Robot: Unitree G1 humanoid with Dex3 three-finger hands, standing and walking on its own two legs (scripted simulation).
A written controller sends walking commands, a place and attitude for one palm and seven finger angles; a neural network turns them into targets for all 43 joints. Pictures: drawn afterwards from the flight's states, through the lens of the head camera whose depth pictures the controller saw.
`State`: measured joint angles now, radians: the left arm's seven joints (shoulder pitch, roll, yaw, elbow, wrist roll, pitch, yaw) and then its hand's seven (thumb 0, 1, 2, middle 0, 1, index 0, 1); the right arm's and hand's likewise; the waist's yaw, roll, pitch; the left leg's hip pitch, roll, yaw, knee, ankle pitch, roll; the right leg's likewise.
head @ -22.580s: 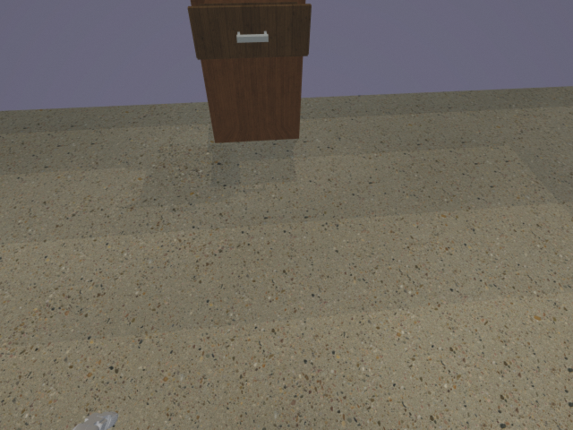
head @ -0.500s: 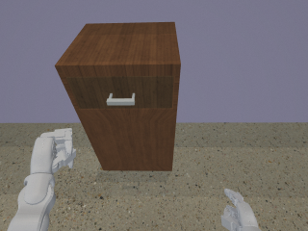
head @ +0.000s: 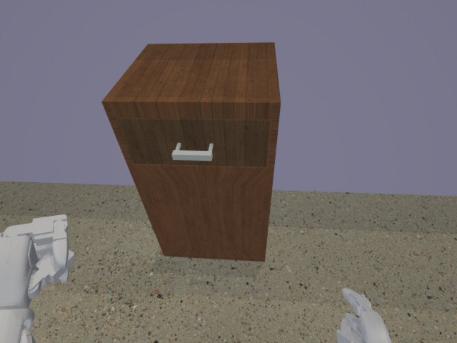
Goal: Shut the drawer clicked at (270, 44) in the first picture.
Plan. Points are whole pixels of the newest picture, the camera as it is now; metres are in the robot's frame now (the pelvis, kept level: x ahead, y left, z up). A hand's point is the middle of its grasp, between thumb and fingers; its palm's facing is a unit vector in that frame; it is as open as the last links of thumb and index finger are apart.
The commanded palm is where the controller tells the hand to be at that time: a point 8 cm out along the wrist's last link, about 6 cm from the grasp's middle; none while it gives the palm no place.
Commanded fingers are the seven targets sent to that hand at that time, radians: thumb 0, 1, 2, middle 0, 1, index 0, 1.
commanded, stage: step back with the hand held close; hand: left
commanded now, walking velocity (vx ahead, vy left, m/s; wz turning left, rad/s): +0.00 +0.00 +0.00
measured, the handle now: (193, 150) +0.65 +0.20 -0.06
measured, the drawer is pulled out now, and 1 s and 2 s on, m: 0.00 0.00 0.00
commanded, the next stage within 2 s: stop stepping back and stand still in 1.44 s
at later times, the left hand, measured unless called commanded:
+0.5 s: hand (59, 263) +0.17 +0.25 +0.15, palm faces +0.26 -0.82 -0.51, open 3.2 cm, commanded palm +0.11 +0.29 +0.17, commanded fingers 0.00 0.90 0.90 -1.40 -1.60 -1.40 -1.60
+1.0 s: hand (1, 324) +0.09 +0.27 +0.15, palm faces +0.36 -0.81 -0.46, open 3.2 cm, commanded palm +0.03 +0.31 +0.17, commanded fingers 0.00 0.90 0.90 -1.40 -1.60 -1.40 -1.60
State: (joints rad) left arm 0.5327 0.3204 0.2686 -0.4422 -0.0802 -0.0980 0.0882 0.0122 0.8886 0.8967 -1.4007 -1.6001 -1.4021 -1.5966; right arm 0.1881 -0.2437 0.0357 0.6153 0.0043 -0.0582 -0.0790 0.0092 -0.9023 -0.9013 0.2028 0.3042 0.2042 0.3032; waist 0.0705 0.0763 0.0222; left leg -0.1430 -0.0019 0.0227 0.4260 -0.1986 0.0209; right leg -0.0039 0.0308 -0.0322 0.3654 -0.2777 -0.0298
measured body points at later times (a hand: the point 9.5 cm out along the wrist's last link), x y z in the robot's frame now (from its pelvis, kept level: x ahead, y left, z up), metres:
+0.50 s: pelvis -0.03 +0.02 +0.00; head +0.00 +0.00 +0.45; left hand +0.15 +0.29 +0.18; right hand +0.14 -0.23 -0.09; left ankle +0.03 +0.11 -0.74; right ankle -0.04 -0.10 -0.74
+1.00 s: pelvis -0.09 +0.03 -0.02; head -0.07 +0.04 +0.43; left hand +0.06 +0.31 +0.18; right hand +0.08 -0.21 -0.10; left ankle +0.02 +0.11 -0.74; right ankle -0.04 -0.10 -0.74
